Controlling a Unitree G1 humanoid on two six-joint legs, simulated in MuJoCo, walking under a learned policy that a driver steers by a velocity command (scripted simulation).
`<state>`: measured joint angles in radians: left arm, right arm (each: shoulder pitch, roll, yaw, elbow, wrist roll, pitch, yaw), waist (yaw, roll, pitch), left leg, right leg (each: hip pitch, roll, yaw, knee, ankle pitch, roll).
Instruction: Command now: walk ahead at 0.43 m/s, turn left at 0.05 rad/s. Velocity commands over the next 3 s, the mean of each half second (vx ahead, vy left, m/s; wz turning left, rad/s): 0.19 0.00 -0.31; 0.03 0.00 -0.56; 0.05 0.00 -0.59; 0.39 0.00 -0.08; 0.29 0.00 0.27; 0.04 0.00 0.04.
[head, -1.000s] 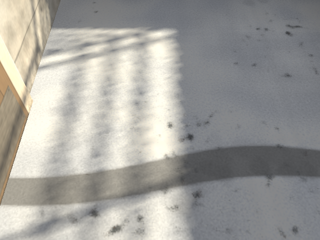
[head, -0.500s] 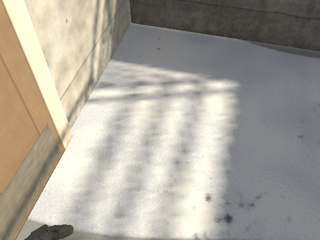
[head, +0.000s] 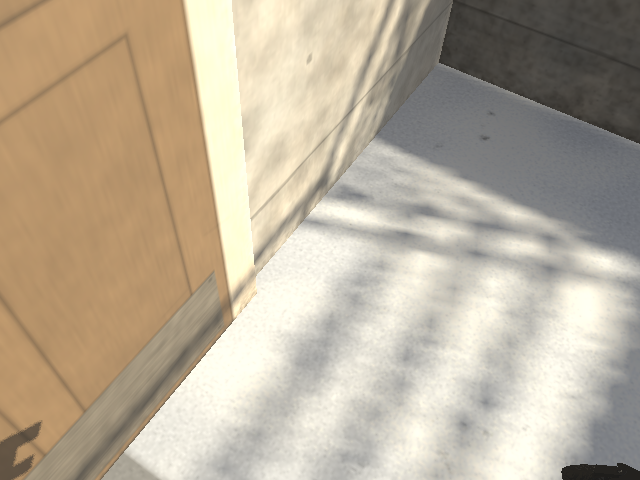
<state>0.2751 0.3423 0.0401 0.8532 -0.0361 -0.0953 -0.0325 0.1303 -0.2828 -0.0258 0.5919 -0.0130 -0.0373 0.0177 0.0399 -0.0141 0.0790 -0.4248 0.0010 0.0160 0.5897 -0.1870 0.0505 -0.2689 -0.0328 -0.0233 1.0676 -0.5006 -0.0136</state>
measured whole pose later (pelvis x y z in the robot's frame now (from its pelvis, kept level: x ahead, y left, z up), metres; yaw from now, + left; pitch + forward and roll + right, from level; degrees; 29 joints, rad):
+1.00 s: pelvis +0.21 -0.02 +0.01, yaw -31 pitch +1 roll -1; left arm 0.21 0.37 0.09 0.58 -0.02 0.06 0.01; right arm 0.17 -0.30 -0.06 0.75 -0.02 -0.01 -0.04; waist 0.00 -0.05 0.04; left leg -0.25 0.03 -0.02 0.47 -0.23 -0.01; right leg -0.53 0.11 0.10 1.10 -0.42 0.05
